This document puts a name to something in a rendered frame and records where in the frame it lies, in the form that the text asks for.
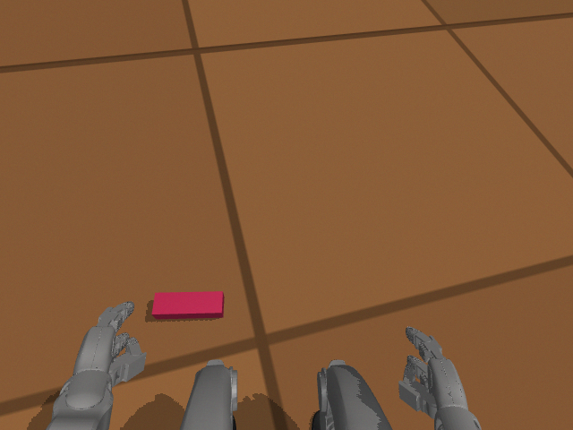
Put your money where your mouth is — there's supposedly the left robot hand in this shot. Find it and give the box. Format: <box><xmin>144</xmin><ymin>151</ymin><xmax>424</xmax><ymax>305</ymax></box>
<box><xmin>73</xmin><ymin>301</ymin><xmax>147</xmax><ymax>387</ymax></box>

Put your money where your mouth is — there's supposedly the right robot hand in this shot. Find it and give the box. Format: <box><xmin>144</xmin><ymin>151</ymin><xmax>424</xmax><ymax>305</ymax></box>
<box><xmin>398</xmin><ymin>326</ymin><xmax>468</xmax><ymax>419</ymax></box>

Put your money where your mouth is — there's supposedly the left robot arm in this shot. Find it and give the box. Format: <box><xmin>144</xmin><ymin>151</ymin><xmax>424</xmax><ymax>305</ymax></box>
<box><xmin>45</xmin><ymin>370</ymin><xmax>114</xmax><ymax>430</ymax></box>

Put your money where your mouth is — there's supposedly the right robot arm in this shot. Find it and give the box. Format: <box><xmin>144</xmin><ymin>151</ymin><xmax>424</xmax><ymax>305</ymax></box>
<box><xmin>434</xmin><ymin>407</ymin><xmax>482</xmax><ymax>430</ymax></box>

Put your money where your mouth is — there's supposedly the carton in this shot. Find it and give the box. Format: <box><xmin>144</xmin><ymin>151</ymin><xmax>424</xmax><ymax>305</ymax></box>
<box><xmin>152</xmin><ymin>291</ymin><xmax>224</xmax><ymax>320</ymax></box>

